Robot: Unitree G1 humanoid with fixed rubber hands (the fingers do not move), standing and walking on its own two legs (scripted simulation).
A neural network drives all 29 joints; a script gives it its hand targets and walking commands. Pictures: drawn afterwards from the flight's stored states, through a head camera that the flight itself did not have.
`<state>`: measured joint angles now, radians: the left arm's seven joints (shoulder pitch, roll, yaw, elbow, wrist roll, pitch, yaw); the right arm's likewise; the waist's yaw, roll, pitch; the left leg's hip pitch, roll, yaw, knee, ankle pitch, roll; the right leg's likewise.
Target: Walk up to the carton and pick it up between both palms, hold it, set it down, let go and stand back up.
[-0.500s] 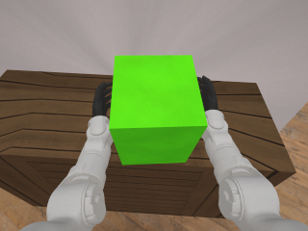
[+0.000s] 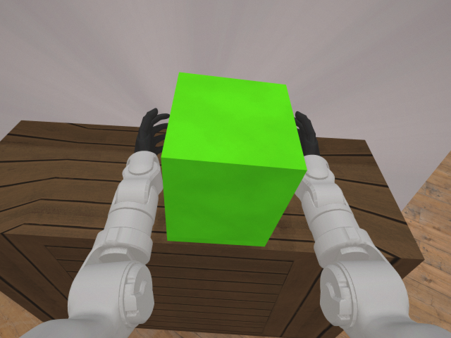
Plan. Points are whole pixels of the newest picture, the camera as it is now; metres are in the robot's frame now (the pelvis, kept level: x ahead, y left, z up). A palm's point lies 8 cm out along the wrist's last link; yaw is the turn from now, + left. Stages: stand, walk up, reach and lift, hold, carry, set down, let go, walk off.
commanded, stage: reach and lift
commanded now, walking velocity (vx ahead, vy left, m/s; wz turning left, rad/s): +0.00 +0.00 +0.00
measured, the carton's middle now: (224, 165) +0.41 +0.04 +0.10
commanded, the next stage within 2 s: hold in 1.62 s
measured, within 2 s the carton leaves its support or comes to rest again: neither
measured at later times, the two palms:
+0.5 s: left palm (134, 133) +0.37 +0.19 +0.19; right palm (311, 132) +0.39 -0.10 +0.21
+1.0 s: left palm (126, 122) +0.36 +0.20 +0.22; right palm (315, 120) +0.38 -0.09 +0.24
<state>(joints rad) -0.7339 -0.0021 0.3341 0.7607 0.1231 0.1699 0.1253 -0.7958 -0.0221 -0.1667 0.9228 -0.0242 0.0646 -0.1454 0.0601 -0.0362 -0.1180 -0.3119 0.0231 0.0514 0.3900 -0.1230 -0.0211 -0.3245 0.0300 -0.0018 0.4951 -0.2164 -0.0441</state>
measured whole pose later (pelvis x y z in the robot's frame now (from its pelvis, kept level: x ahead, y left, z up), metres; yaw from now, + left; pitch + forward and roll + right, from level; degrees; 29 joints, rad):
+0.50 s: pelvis -0.01 +0.00 +0.00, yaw +0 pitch -3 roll +2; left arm -0.85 0.03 0.44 0.73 0.23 0.44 0.04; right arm -0.92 0.00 -0.22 0.94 -0.02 0.25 -0.17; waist 0.04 -0.06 -0.12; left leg -0.21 0.02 0.05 0.38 -0.12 -0.02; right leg -0.22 0.03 0.00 0.48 -0.21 -0.04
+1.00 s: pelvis -0.01 +0.00 +0.00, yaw +0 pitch -5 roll +1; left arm -0.87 0.05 0.44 0.64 0.24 0.59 0.02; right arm -0.98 0.01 -0.22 0.92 -0.01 0.35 -0.18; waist 0.01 -0.06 -0.12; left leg -0.17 0.02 0.05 0.38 -0.12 -0.02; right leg -0.18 0.03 0.00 0.47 -0.21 -0.03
